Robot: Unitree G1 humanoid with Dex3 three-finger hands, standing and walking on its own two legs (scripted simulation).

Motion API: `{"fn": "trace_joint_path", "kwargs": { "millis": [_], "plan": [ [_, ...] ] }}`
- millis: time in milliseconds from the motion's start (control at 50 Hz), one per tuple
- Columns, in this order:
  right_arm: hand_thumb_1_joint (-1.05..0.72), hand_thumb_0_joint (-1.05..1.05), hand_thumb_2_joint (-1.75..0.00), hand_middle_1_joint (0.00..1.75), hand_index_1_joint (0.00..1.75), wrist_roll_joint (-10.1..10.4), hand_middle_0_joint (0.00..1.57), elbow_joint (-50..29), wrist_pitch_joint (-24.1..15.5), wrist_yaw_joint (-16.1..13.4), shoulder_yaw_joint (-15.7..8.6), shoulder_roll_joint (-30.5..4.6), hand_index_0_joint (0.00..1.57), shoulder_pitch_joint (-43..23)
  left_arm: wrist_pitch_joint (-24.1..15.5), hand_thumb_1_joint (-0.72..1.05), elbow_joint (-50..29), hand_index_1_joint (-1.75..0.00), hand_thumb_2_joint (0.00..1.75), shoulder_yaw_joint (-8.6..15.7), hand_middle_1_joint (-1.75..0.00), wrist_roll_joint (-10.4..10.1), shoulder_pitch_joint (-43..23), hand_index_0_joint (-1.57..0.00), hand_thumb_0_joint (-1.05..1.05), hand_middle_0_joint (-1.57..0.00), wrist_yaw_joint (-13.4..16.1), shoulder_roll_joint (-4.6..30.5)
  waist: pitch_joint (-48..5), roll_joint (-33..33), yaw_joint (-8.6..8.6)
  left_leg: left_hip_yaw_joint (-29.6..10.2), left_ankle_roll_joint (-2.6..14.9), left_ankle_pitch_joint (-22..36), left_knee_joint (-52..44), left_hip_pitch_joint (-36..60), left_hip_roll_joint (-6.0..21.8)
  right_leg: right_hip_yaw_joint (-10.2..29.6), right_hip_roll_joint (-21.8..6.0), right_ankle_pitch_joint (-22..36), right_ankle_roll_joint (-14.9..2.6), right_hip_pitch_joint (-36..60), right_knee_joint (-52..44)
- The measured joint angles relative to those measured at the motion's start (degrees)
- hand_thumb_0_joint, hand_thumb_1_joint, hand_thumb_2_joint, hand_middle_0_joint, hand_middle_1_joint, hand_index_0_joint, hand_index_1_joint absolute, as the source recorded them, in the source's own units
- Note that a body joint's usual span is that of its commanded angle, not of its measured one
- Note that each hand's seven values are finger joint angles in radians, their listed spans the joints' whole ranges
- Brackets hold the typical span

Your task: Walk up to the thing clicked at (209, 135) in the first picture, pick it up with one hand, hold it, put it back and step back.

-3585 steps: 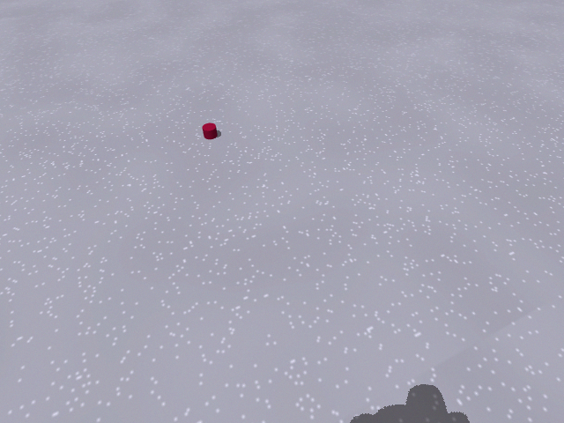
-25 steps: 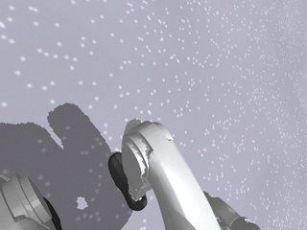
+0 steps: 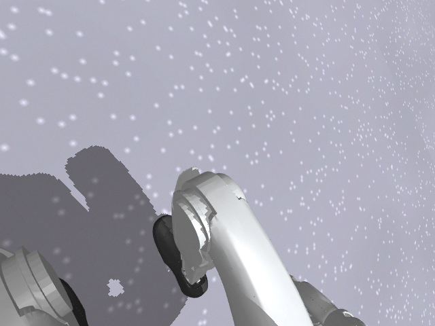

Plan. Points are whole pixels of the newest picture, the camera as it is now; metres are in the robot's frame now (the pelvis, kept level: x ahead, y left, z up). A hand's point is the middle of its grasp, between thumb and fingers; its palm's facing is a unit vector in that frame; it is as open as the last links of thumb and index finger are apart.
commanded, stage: open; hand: left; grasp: from above
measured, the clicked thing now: out of the picture +0.48 +0.39 -0.28
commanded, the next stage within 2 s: withdraw in 0.28 s
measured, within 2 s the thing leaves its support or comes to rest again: neither
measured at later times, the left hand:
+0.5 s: hand out of the picture +0.47 +0.38 -0.23, palm faces -0.42 -0.15 -0.90, open 14.1 cm
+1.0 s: hand out of the picture +0.46 +0.41 -0.08, palm faces -0.47 -0.13 -0.87, open 14.2 cm
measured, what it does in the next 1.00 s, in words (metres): stands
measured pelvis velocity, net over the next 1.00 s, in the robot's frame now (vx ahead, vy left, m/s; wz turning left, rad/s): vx -0.01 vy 0.00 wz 0.09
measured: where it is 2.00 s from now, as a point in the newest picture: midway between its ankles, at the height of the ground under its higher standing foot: (137, 303)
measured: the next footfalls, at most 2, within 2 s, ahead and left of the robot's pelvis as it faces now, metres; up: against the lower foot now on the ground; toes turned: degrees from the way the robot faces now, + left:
none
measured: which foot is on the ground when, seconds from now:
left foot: down 0.00-1.00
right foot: down 0.00-1.00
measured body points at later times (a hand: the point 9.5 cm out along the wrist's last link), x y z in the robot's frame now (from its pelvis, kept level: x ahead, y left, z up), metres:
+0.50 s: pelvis +0.00 +0.00 +0.00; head +0.29 +0.14 +0.31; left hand +0.49 +0.39 -0.18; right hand +0.07 -0.25 -0.05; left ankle +0.06 +0.13 -0.28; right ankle +0.12 -0.11 -0.28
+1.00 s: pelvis -0.01 +0.00 +0.04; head +0.24 +0.12 +0.40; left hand +0.48 +0.41 -0.03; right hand +0.10 -0.26 -0.04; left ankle +0.06 +0.13 -0.28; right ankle +0.12 -0.11 -0.28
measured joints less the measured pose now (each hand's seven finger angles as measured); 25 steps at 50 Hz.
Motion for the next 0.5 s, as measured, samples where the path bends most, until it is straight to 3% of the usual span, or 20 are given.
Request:
{"fn": "trace_joint_path", "kwargs": {
  "millis": [500],
  "plan": [
    [-0.91, 0.00, -0.89, 0.30, 0.30, -0.1, 0.21, -0.3, 0.2, -0.2, -0.7, -0.6, 0.20, -0.2, -0.2, -0.51, -3.0, -1.03, 0.97, 0.4, -1.04, 0.1, 0.1, -0.09, 0.00, -0.07, -1.3, -0.4, 0.3, 0.0, 0.58, -0.1, -0.40, 0.0, -0.3, 0.3, -0.1, -0.1, -0.1, 0.0, -0.31, 0.0, -0.1]
  ]
}}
